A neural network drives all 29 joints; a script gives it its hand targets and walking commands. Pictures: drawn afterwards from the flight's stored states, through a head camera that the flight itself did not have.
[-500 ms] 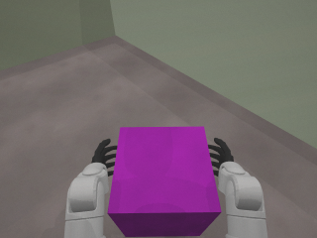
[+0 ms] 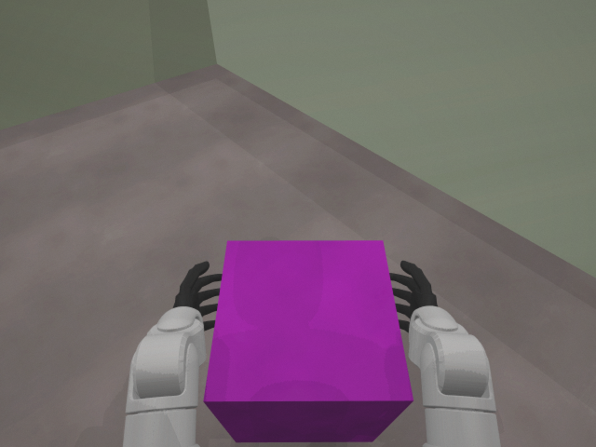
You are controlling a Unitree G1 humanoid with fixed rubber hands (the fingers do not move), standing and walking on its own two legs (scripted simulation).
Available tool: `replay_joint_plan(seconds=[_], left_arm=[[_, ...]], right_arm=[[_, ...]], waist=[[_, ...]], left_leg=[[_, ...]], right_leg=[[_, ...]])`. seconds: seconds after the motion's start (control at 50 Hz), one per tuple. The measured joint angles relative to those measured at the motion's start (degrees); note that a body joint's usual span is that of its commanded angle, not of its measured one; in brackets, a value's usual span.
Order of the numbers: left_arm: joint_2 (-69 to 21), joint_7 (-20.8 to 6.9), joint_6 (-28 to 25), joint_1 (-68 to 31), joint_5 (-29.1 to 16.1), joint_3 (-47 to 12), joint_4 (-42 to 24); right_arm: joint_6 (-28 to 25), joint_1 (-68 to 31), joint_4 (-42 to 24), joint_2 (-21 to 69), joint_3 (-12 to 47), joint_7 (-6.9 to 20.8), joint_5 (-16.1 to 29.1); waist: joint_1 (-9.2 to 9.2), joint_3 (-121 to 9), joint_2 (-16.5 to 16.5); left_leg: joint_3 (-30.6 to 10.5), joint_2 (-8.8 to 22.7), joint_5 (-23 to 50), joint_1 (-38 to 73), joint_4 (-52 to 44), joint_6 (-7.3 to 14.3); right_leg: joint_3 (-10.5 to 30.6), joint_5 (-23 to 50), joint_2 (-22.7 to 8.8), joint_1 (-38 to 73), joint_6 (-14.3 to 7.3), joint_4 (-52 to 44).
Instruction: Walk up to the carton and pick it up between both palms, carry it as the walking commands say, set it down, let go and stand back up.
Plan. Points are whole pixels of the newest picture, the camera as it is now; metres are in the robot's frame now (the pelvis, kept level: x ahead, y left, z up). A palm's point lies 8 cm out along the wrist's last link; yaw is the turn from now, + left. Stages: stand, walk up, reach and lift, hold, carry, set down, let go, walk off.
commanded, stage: carry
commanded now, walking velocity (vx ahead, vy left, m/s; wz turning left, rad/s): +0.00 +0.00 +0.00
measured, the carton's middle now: (304, 348) +0.27 +0.00 -0.02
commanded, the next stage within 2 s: none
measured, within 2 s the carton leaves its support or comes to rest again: neither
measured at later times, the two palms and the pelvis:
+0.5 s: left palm (187, 319) +0.26 +0.15 +0.08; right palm (426, 319) +0.26 -0.15 +0.07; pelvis -0.01 +0.00 +0.00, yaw +0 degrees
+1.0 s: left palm (146, 409) +0.16 +0.17 +0.07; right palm (424, 400) +0.17 -0.13 +0.06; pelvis -0.11 +0.02 -0.02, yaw +1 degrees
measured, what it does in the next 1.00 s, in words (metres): walks backwards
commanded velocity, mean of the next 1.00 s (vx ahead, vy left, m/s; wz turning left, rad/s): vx -0.16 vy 0.00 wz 0.00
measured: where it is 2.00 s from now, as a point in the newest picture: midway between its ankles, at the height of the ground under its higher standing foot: outside the picture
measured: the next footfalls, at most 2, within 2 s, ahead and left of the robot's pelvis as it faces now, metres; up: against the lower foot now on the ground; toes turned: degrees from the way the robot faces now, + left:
right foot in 1.06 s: -0.11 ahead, -0.10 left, +0.00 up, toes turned -4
left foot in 1.44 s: -0.25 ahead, +0.14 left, +0.00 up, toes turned +7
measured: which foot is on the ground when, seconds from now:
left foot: down 0.00-1.00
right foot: down 0.00-0.82, up 0.84-1.00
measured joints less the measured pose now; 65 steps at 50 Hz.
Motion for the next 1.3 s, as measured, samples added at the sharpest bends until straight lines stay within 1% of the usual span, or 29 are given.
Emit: replay_joint_plan(seconds=[0.38, 0.42, 0.5, 0.56, 0.64, 0.74, 0.78, 0.8, 0.82, 0.84, 0.86, 0.88, 0.92, 0.94, 0.98, 1.02, 1.04, 1.06, 1.08, 1.1, 1.12, 1.14, 1.18, 1.22, 1.26, 1.3], left_arm=[[0.0, -0.3, -3.0, 0.0, 0.5, 0.1, 2.4], [0.0, -0.2, -2.8, 0.2, 0.3, 0.0, 1.8], [0.1, 1.3, 2.6, 1.3, -2.4, -1.1, -8.0], [0.1, 1.4, 6.4, 0.9, -2.6, -1.4, -11.9], [0.0, 1.4, 9.9, -0.3, -2.2, -1.6, -12.5], [-0.2, 1.4, 11.9, -1.4, -1.6, -1.4, -12.0], [-0.2, 1.4, 12.3, -1.6, -1.4, -1.3, -12.2], [-0.2, 1.4, 12.4, -1.7, -1.4, -1.2, -12.3], [-0.2, 1.4, 12.5, -1.6, -1.4, -1.2, -12.4], [-0.1, 1.4, 12.5, -1.5, -1.4, -0.9, -12.6], [-0.2, 1.5, 12.6, -1.6, -1.5, -0.6, -12.6], [-0.2, 1.4, 12.6, -1.6, -1.6, -0.4, -12.5], [-0.1, 1.5, 12.4, -1.8, -2.0, -0.4, -12.1], [-0.1, 1.6, 12.3, -1.8, -2.2, -0.4, -12.0], [-0.2, 1.9, 12.2, -1.9, -2.7, -0.3, -12.1], [-0.2, 1.9, 12.0, -2.3, -2.9, 0.2, -12.0], [-0.2, 1.9, 11.7, -2.6, -3.0, 0.5, -11.7], [-0.3, 1.9, 11.2, -2.9, -3.1, 0.6, -11.1], [-0.4, 1.9, 10.5, -2.9, -3.0, 0.4, -10.3], [-0.3, 1.8, 10.4, -2.6, -2.8, 0.0, -9.8], [-0.2, 1.9, 10.5, -2.2, -2.8, -0.4, -9.5], [-0.2, 1.9, 10.6, -1.9, -2.8, -0.6, -9.2], [-0.2, 2.1, 10.8, -1.5, -2.8, -0.8, -9.3], [-0.2, 2.1, 10.8, -1.8, -2.9, -0.4, -9.8], [-0.4, 1.9, 10.5, -2.9, -3.0, 0.3, -10.3], [-0.6, 1.5, 10.2, -4.2, -2.8, 0.9, -10.5]], right_arm=[[-3.0, 0.1, 2.4, 0.0, -0.1, 0.4, -0.6], [-2.9, 0.2, 1.8, 0.0, 0.0, 0.3, -0.4], [2.5, 1.5, -8.1, -0.1, 1.1, -0.9, 1.7], [6.6, 1.1, -12.4, -0.1, 1.2, -0.9, 1.6], [10.8, -0.2, -13.9, 0.0, 0.2, -0.9, 1.4], [12.8, -1.6, -13.0, 0.2, -0.8, -0.8, 1.5], [12.9, -1.9, -12.8, 0.2, -0.9, -0.8, 1.6], [12.9, -1.9, -12.8, 0.2, -0.9, -0.8, 1.6], [12.8, -1.9, -12.7, 0.2, -0.7, -0.8, 1.7], [12.7, -1.9, -12.5, 0.2, -0.5, -0.8, 1.7], [12.5, -2.1, -12.2, 0.2, -0.3, -0.8, 1.6], [12.5, -2.1, -12.1, 0.2, -0.2, -0.8, 1.5], [12.7, -1.9, -12.4, 0.3, -0.2, -0.8, 1.2], [12.8, -1.8, -12.7, 0.3, -0.2, -0.8, 1.1], [12.7, -1.8, -13.0, 0.3, -0.3, -0.8, 1.2], [12.3, -2.1, -12.7, 0.3, -0.3, -0.8, 1.1], [12.1, -2.4, -12.4, 0.3, -0.3, -0.8, 1.0], [11.8, -2.8, -12.0, 0.4, -0.6, -0.8, 0.8], [11.4, -2.7, -11.5, 0.3, -0.8, -0.6, 0.7], [11.1, -2.1, -11.3, 0.2, -0.9, -0.6, 0.8], [11.2, -1.6, -11.1, 0.2, -0.9, -0.6, 0.9], [11.5, -1.3, -11.0, 0.2, -1.0, -0.6, 1.0], [12.1, -1.5, -11.0, 0.2, -1.0, -1.0, 1.3], [12.1, -2.3, -11.2, 0.2, -1.1, -1.3, 1.6], [11.8, -3.0, -11.9, 0.3, -1.2, -1.6, 1.8], [11.2, -3.6, -12.5, 0.4, -1.5, -1.7, 1.9]], waist=[[0.05, 0.3, 0.0], [0.06, 0.6, 0.0], [0.21, 2.1, 0.1], [0.21, 2.5, 0.3], [-0.14, 3.0, 0.8], [-0.99, 4.5, -0.4], [-1.29, 5.2, -1.2], [-1.42, 5.5, -1.3], [-1.48, 5.6, -1.4], [-1.43, 5.8, -1.2], [-1.29, 6.0, -0.7], [-1.07, 6.2, -0.3], [-0.53, 6.2, 0.4], [-0.20, 6.0, 0.7], [0.52, 5.5, 1.3], [1.12, 4.6, 1.9], [1.38, 4.2, 2.2], [1.63, 4.1, 3.1], [1.75, 4.2, 3.8], [1.72, 4.2, 3.1], [1.54, 4.3, 2.0], [1.26, 4.4, 1.0], [0.54, 4.6, -0.1], [-0.27, 4.8, -0.5], [-0.99, 4.9, -0.7], [-1.58, 4.8, -1.0]], left_leg=[[0.0, -0.1, 0.0, 0.1, 0.0, 0.0], [0.0, -0.1, 0.0, 0.0, 0.1, 0.0], [0.0, 0.0, -0.1, -1.0, 1.2, -0.1], [-0.2, 0.3, -0.5, -2.4, 3.1, -0.1], [-0.7, 0.4, -1.1, -4.6, 6.4, 0.2], [-0.3, -0.2, -6.3, -6.5, 10.6, 1.3], [0.5, -0.5, -3.6, -6.5, 9.7, 1.6], [0.8, -0.6, -0.4, -6.5, 8.7, 1.8], [1.0, -0.7, 1.4, -6.7, 8.3, 2.1], [1.0, -0.6, 1.8, -7.2, 8.0, 2.4], [1.0, -0.4, 2.0, -7.6, 7.6, 2.7], [1.0, -0.2, 2.6, -7.9, 6.8, 3.0], [0.8, 0.1, 4.5, -8.3, 4.7, 3.1], [0.7, 0.2, 5.6, -8.4, 3.6, 2.9], [0.6, 0.4, 7.9, -8.7, 1.2, 2.7], [0.4, 0.8, 10.3, -9.2, -1.0, 2.4], [0.3, 0.9, 11.3, -9.6, -1.9, 2.2], [0.0, 1.5, 12.3, -10.0, -2.3, 1.9], [-0.7, 1.7, 9.8, -10.4, -2.0, 0.9], [-1.1, 0.9, 2.1, -11.5, 0.7, -0.1], [-2.1, -0.5, -5.5, -13.1, 6.7, -0.6], [-3.4, -2.0, -10.1, -14.7, 13.9, -0.7], [-5.3, -4.5, -12.0, -16.6, 26.8, -0.3], [-5.9, -5.6, -12.4, -15.9, 34.0, -0.6], [-5.6, -5.5, -14.0, -13.3, 34.6, -1.1], [-4.9, -5.1, -16.5, -9.4, 30.6, -1.3]], right_leg=[[0.2, -0.1, -0.2, -0.2, 0.0, 0.4], [0.2, -0.1, -0.2, -0.2, 0.0, 0.6], [0.2, -0.3, -0.3, -1.4, 0.0, 1.8], [0.0, -0.7, -0.4, -2.7, -0.2, 3.7], [-0.5, -1.3, -0.7, -4.5, -0.5, 6.6], [-0.6, -1.4, -2.3, -6.5, -0.3, 9.7], [-0.5, -1.1, -3.1, -7.3, 0.2, 10.6], [-0.5, -0.9, -3.4, -7.7, 0.4, 11.0], [-0.4, -1.6, -3.7, -8.3, 0.9, 11.6], [0.4, -6.4, -3.3, -9.7, 1.7, 14.6], [2.0, -10.9, -2.4, -11.5, 2.4, 19.5], [3.7, -13.2, -1.5, -13.1, 2.8, 24.7], [5.8, -14.0, -0.6, -14.0, 3.5, 31.2], [6.3, -14.1, -0.5, -13.1, 3.8, 31.5], [6.7, -15.3, -0.4, -9.6, 4.0, 26.9], [6.5, -15.7, -0.1, -4.7, 3.8, 18.6], [6.2, -14.8, 0.1, -1.8, 3.4, 13.0], [5.7, -10.7, 0.6, -0.1, 3.1, 8.3], [5.2, -6.2, 0.9, -0.1, 2.8, 6.8], [5.2, -4.6, 0.4, -0.5, 2.5, 6.7], [5.4, -4.0, -0.6, -0.8, 2.3, 6.5], [5.6, -3.6, -1.5, -0.8, 2.2, 5.8], [6.3, -2.1, -2.8, -1.1, 2.4, 4.1], [6.8, -0.4, -3.6, -2.0, 2.5, 3.2], [7.1, 1.0, -4.0, -3.4, 2.5, 2.8], [7.1, 2.3, -4.3, -5.0, 2.5, 2.7]])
